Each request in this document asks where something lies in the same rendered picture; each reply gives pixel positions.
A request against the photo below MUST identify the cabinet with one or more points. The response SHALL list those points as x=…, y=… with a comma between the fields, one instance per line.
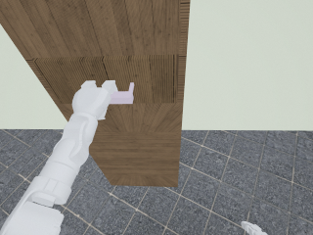
x=136, y=144

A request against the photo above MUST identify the left robot hand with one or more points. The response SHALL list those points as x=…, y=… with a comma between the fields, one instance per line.
x=93, y=100

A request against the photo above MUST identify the robot left upper arm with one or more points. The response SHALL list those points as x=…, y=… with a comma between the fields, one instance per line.
x=35, y=219

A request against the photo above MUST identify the right robot hand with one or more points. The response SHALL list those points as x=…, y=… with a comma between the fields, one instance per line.
x=252, y=229

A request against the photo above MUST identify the drawer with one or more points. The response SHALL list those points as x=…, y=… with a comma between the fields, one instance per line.
x=154, y=76

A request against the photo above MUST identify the robot left forearm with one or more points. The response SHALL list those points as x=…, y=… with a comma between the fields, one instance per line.
x=53, y=184

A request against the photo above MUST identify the handle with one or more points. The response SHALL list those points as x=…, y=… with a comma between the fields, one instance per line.
x=123, y=97

